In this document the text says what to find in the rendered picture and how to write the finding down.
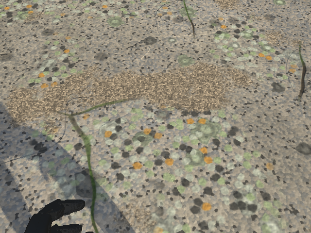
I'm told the left robot hand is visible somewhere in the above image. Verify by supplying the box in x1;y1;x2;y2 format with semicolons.
24;199;93;233

